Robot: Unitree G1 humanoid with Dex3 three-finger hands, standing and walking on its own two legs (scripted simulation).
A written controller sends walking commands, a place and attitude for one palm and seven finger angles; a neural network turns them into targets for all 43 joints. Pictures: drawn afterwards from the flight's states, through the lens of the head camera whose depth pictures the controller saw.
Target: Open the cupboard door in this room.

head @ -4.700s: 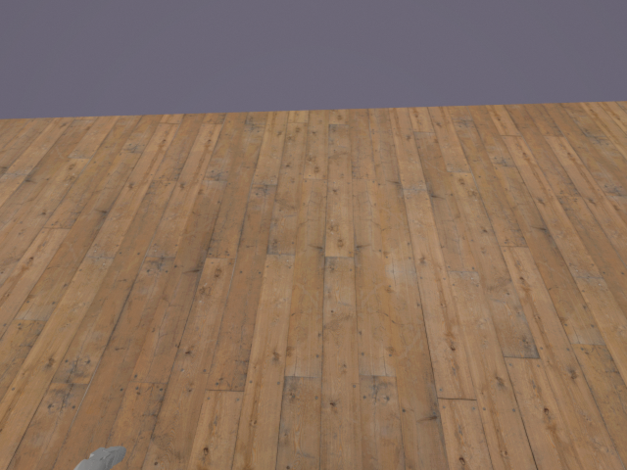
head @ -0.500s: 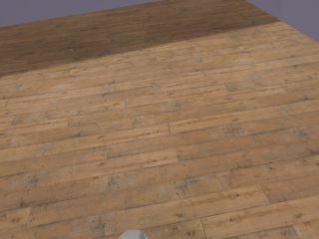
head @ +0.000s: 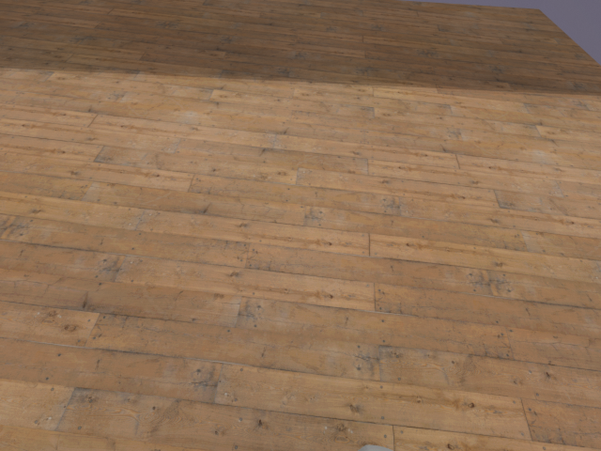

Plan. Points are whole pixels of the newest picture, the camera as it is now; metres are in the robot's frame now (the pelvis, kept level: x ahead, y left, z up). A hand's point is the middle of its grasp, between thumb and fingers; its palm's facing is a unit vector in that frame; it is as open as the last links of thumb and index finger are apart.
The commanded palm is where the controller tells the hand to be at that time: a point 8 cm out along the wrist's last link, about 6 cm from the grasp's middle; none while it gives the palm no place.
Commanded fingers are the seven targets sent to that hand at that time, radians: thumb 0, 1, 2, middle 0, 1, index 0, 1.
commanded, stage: turn or walk to find it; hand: left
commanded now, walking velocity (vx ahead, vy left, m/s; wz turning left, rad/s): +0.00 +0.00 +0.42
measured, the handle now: out of the picture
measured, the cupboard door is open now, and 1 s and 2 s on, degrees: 0 0 0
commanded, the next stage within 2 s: none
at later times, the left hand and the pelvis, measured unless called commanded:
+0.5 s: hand out of the picture +0.00 +0.14 -0.15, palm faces +0.25 -0.93 -0.27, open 7.4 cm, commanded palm none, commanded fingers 0.00 0.90 0.90 -0.20 -0.30 -0.20 -0.30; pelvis -0.03 -0.06 +0.00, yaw +14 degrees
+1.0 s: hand out of the picture -0.11 +0.19 -0.17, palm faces +0.47 -0.85 -0.26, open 7.4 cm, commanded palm none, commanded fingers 0.00 0.90 0.90 -0.20 -0.30 -0.20 -0.30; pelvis -0.07 -0.02 +0.00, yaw +25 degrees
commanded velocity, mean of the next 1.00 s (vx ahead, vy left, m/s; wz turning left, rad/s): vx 0.00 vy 0.00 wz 0.42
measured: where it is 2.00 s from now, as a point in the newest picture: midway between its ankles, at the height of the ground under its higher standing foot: outside the picture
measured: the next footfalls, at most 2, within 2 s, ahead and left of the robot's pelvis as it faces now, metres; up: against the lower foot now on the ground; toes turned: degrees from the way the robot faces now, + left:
right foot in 0.24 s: +0.03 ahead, -0.14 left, +0.00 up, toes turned +4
left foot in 0.72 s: -0.06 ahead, +0.10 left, +0.00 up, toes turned +25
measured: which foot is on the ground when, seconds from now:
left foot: down 0.00-0.24, up 0.26-0.70, down 0.72-1.00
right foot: up 0.00-0.22, down 0.24-0.72, up 0.74-1.00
